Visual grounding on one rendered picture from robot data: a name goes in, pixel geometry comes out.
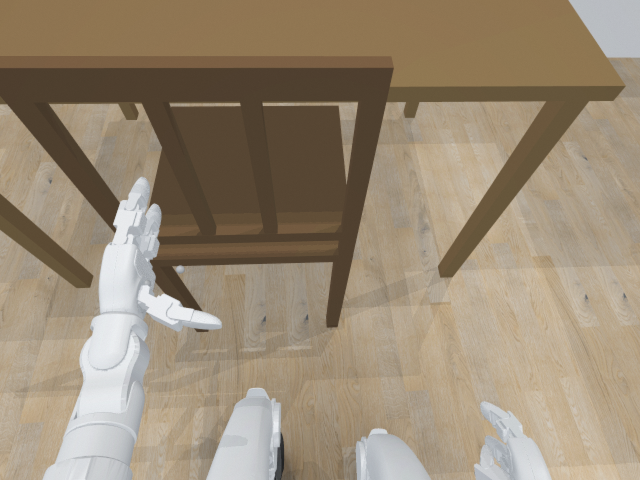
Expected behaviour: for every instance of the chair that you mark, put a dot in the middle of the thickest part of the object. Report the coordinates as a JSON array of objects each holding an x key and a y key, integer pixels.
[{"x": 247, "y": 184}]

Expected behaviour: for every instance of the robot right hand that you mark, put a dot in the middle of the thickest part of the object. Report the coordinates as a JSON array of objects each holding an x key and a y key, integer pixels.
[{"x": 520, "y": 458}]

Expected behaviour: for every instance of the robot right thigh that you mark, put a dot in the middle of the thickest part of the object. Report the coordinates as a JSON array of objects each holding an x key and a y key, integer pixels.
[{"x": 387, "y": 457}]

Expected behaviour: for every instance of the robot left forearm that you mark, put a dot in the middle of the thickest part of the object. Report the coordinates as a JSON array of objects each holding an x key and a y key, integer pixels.
[{"x": 100, "y": 437}]

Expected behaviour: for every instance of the right robot shin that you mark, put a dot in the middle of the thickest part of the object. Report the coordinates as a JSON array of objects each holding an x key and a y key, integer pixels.
[{"x": 378, "y": 431}]

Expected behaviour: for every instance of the table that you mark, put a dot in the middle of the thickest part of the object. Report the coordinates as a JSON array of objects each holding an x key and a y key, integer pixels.
[{"x": 442, "y": 51}]

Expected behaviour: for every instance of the robot left hand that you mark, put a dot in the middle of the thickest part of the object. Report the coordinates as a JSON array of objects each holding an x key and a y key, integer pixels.
[{"x": 126, "y": 265}]

